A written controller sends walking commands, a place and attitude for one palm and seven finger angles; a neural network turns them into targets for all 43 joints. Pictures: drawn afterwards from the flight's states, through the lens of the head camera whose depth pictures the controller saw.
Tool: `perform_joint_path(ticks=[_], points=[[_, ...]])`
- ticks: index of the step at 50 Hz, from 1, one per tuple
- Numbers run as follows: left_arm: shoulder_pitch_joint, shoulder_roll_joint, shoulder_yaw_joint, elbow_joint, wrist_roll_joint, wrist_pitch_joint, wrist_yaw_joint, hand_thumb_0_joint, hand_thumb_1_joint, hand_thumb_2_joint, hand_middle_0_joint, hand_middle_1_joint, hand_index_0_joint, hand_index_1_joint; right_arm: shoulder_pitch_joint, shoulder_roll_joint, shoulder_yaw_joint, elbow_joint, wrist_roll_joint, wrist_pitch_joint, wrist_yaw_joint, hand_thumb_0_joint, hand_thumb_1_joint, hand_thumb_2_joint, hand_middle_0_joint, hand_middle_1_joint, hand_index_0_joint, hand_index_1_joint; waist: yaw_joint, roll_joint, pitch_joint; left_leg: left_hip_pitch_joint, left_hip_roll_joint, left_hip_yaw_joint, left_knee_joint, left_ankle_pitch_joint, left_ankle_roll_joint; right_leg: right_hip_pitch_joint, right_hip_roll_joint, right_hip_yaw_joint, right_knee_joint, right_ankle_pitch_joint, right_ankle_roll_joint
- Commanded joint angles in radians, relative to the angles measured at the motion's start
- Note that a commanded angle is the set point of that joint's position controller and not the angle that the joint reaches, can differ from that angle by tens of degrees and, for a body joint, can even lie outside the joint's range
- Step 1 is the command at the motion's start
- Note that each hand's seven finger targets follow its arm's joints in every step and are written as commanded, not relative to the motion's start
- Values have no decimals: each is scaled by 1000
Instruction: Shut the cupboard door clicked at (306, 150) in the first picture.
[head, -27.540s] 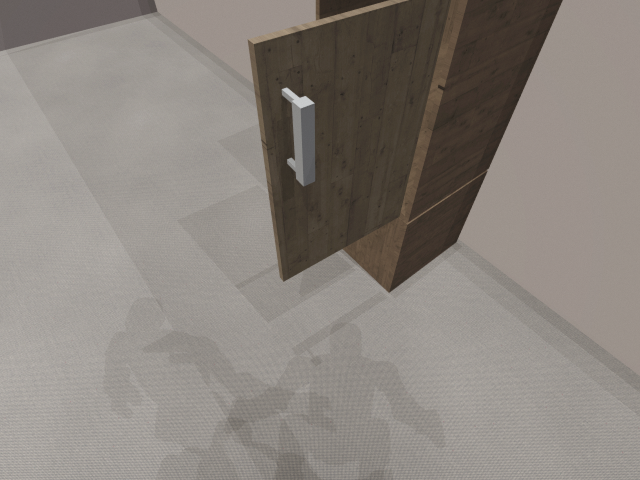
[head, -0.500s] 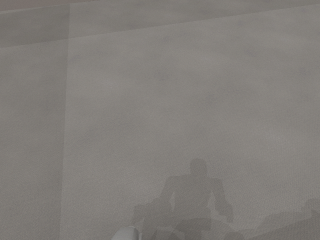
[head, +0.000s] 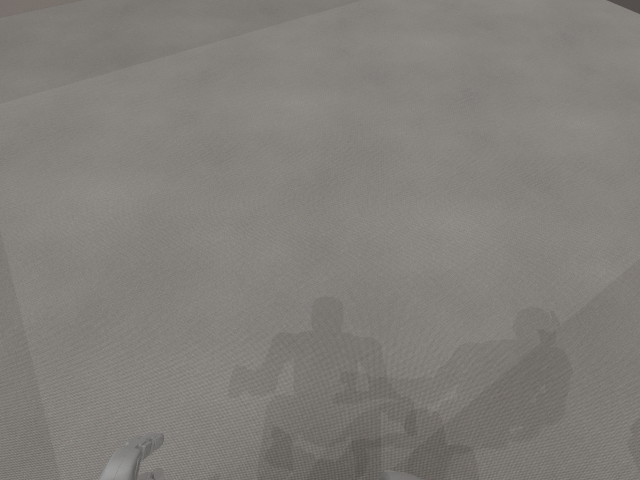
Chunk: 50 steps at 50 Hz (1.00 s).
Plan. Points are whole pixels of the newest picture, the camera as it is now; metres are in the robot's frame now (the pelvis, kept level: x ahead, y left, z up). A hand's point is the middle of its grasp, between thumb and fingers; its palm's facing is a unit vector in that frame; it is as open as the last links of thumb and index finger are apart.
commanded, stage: turn to face it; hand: left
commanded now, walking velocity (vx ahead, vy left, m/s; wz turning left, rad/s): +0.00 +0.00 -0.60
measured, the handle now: out of the picture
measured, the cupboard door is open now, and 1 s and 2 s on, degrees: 58 58 58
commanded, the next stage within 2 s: none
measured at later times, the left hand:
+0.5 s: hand (191, 474) +0.14 +0.19 -0.19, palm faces -0.21 -0.96 -0.20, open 7.4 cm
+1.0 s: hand (267, 414) +0.22 +0.09 -0.15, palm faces -0.53 -0.80 -0.28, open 7.4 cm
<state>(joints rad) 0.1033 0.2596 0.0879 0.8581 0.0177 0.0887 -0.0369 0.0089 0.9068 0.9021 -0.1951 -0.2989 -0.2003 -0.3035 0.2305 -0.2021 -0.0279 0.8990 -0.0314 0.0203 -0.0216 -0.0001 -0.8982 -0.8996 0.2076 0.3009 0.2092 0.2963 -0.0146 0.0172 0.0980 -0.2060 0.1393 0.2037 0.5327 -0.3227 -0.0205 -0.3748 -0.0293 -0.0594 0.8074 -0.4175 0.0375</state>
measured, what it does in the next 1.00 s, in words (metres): steps on the spot, turning right: right foot, then left foot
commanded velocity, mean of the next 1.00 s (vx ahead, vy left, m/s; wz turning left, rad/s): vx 0.00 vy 0.00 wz -0.60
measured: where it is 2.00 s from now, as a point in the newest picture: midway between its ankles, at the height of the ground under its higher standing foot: outside the picture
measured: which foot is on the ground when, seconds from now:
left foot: down 0.00-0.06, up 0.08-0.42, down 0.44-0.84, up 0.86-1.00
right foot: up 0.00-0.04, down 0.06-0.44, up 0.46-0.82, down 0.84-1.00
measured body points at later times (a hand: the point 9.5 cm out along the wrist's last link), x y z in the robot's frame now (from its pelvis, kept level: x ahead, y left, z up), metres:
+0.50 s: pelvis +0.03 +0.01 -0.01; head +0.08 +0.03 +0.44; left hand +0.16 +0.25 -0.17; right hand +0.07 -0.27 -0.12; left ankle +0.07 +0.12 -0.74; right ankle -0.02 -0.12 -0.71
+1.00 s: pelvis +0.01 -0.02 +0.00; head +0.04 -0.06 +0.44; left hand +0.25 +0.13 -0.13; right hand -0.09 -0.28 -0.15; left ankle +0.07 +0.11 -0.66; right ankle -0.04 -0.11 -0.74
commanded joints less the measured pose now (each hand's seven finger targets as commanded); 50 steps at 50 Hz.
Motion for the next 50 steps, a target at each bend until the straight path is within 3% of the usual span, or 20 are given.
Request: perform_joint_path(ticks=[1, 2, 3, 4, 10, 17, 20, 21, 22, 23, 24, 29, 37, 40, 41, 42, 43, 44, 45, 50], points=[[70, 69, 11, -70, 3, -46, -1, 0, 900, 900, -200, -300, -200, -300, 1, -239, -75, -62, 7, -11, -2, 0, -900, -900, 200, 300, 200, 300, 35, 129, -161, 29, 185, -84, 50, 461, 62, 204, 29, -42, -321, 225, -31], [164, 139, 25, -44, 10, -59, 8, 0, 900, 900, -200, -300, -200, -300, -12, -208, -73, -74, 18, -11, 4, 0, -900, -900, 200, 300, 200, 300, 80, -27, -209, -82, 122, -21, 221, 301, 3, 362, -81, 91, -421, 403, -68], [217, 252, 47, -26, 17, -73, 25, 0, 900, 900, -200, -300, -200, -300, -56, -113, -47, -131, 20, -8, 9, 0, -900, -900, 200, 300, 200, 300, 105, -344, -184, -388, -50, 5, 463, -287, -56, 477, -322, 442, -445, 776, -179], [242, 270, 49, -16, 0, -66, 39, 0, 900, 900, -200, -300, -200, -300, -84, -147, -42, -140, 21, 12, -4, 0, -900, -900, 200, 300, 200, 300, 115, -290, -183, -411, -49, -149, 618, -336, -49, 390, -386, 471, -451, 800, -262], [56, 159, 19, -73, 3, -72, 52, 0, 900, 900, -200, -300, -200, -300, -59, -130, -44, -91, 15, 19, 7, 0, -900, -900, 200, 300, 200, 300, 9, -147, -158, -346, -44, -195, 581, -72, -72, 250, -193, 271, -429, 652, -211], [83, 186, 32, -54, 13, -65, 44, 0, 900, 900, -200, -300, -200, -300, -84, -118, -40, -116, 24, 5, 2, 0, -900, -900, 200, 300, 200, 300, 24, -164, -151, -230, -98, -178, 261, -97, -64, 206, -187, 382, -405, 581, -227], [37, 171, 30, -55, 3, -56, 43, 0, 900, 900, -200, -300, -200, -300, 19, -130, -40, -83, 28, -12, -6, 0, -900, -900, 200, 300, 200, 300, -27, -147, -178, -9, -111, -173, -41, 98, -55, 106, -130, 369, -307, 539, -148], [49, 124, 21, -66, -7, -52, 40, 0, 900, 900, -200, -300, -200, -300, 49, -185, -47, -74, 22, -24, -11, 0, -900, -900, 200, 300, 200, 300, -34, -16, -199, 119, -10, -260, -172, 151, -28, 0, -44, 302, -220, 384, -93], [99, 63, 9, -76, -17, -48, 30, 0, 900, 900, -200, -300, -200, -300, 56, -286, -65, -82, 8, -32, -14, 0, -900, -900, 200, 300, 200, 300, -22, 288, -229, 242, 248, -514, -217, 336, 75, -180, 96, 163, -6, -52, -26], [72, 88, 4, -83, -6, -49, 31, 0, 900, 900, -200, -300, -200, -300, 76, -303, -67, -91, 7, -21, -17, 0, -900, -900, 200, 300, 200, 300, -42, 278, -210, 190, 358, -549, -196, 467, 166, -182, 65, 113, 210, -237, -13], [71, 91, 12, -98, -2, -48, 25, 0, 900, 900, -200, -300, -200, -300, 55, -289, -58, -115, -3, -16, -17, 0, -900, -900, 200, 300, 200, 300, -30, 181, -181, 90, 357, -511, -201, 430, 205, -161, 36, 119, 327, -220, -10], [63, 73, 20, -58, 2, -27, -2, 0, 900, 900, -200, -300, -200, -300, -31, -206, -41, -123, -3, -22, -23, 0, -900, -900, 200, 300, 200, 300, 10, 168, -116, 88, 190, -219, -169, 530, 136, -191, 1, 60, 379, -43, 26], [3, 39, 5, -83, 1, -37, -8, 0, 900, 900, -200, -300, -200, -300, 23, -240, -70, -75, -2, -15, -6, 0, -900, -900, 200, 300, 200, 300, -23, 212, -151, 122, 232, -128, -102, 505, 136, -24, 10, -35, -36, -18, 3], [86, 68, 10, -56, 3, -45, -4, 0, 900, 900, -200, -300, -200, -300, -11, -246, -76, -74, 6, -8, 1, 0, -900, -900, 200, 300, 200, 300, 30, 163, -151, 7, 203, -63, 14, 376, 66, 170, 30, -60, -276, 188, -26], [158, 121, 22, -36, 8, -54, 3, 0, 900, 900, -200, -300, -200, -300, -19, -224, -74, -83, 13, -7, 6, 0, -900, -900, 200, 300, 200, 300, 67, 47, -177, -86, 155, -30, 152, 261, 15, 304, -36, 33, -393, 302, -54], [206, 235, 42, -23, 18, -69, 18, 0, 900, 900, -200, -300, -200, -300, -47, -134, -52, -125, 19, -5, 10, 0, -900, -900, 200, 300, 200, 300, 98, -313, -160, -342, -2, 27, 375, -226, -49, 421, -283, 386, -479, 554, -151], [239, 272, 46, -9, 3, -67, 32, 0, 900, 900, -200, -300, -200, -300, -85, -140, -44, -148, 16, 10, 4, 0, -900, -900, 200, 300, 200, 300, 117, -332, -152, -407, -46, -96, 570, -342, -52, 350, -378, 476, -472, 734, -236], [221, 263, 43, -16, 1, -63, 39, 0, 900, 900, -200, -300, -200, -300, -94, -140, -41, -147, 20, 20, 2, 0, -900, -900, 200, 300, 200, 300, 99, -238, -124, -434, -27, -182, 652, -282, -45, 299, -361, 435, -489, 606, -261], [153, 224, 44, -32, 5, -65, 50, 0, 900, 900, -200, -300, -200, -300, -99, -138, -45, -136, 17, 19, -3, 0, -900, -900, 200, 300, 200, 300, 70, -302, -105, -489, -19, -210, 673, -229, -47, 297, -305, 437, -501, 537, -243], [37, 162, 16, -72, 2, -72, 46, 0, 900, 900, -200, -300, -200, -300, -28, -140, -49, -80, 11, 26, 14, 0, -900, -900, 200, 300, 200, 300, 0, -149, -136, -328, -40, -185, 578, -28, -72, 170, -179, 276, -487, 399, -196]])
